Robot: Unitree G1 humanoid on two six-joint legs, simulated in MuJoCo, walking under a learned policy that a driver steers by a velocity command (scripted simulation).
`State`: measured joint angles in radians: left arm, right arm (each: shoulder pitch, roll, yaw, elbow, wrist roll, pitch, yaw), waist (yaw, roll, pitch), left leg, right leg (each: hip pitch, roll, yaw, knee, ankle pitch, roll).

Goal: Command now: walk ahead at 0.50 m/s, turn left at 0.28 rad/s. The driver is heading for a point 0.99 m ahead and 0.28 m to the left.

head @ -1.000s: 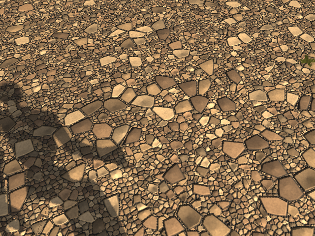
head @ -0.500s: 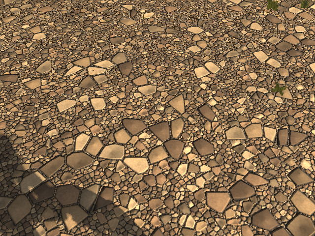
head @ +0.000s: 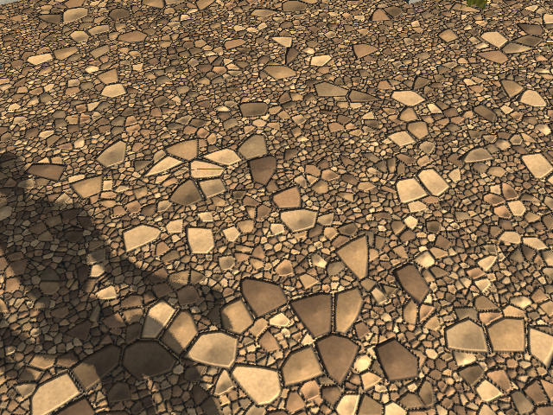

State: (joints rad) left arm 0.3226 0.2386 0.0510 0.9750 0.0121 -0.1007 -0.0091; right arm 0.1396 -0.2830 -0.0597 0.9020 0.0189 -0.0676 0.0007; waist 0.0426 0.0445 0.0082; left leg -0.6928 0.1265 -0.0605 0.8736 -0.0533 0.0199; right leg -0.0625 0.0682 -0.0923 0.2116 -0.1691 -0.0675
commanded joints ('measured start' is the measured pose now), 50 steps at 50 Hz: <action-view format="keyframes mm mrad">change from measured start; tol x32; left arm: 1 -39 156 29 -56 -2 -16 17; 32 -395 119 16 -301 -14 -33 -10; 39 114 268 76 -179 -15 -34 -15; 50 -46 181 36 -179 -21 -11 -2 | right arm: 1 -56 -29 -1 -62 0 -8 11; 39 366 -44 -2 -136 6 -7 -12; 50 22 -31 1 -223 -18 -11 -1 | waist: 1 -7 -96 48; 14 -119 190 -374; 34 -114 64 2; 39 33 -352 -380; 50 -15 -113 0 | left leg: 1 38 -16 21 -151 162 2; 8 -18 -60 85 -289 29 59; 12 518 -181 134 -335 -50 157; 14 1100 222 -767 -530 -213 426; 22 476 25 -248 -670 145 287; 37 576 -37 -222 -196 303 124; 40 -79 -165 -139 441 -484 23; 50 40 -13 17 -61 -51 -24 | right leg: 1 -66 -258 55 -133 221 -109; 11 194 -328 -82 310 914 -32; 13 -307 -186 -113 916 403 63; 14 -615 9 75 1174 -397 92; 15 -729 -59 208 1218 -366 59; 29 -442 -94 127 344 311 123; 35 -413 -82 123 241 129 39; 39 460 -479 836 129 -88 -276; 50 -82 -262 250 -74 234 -159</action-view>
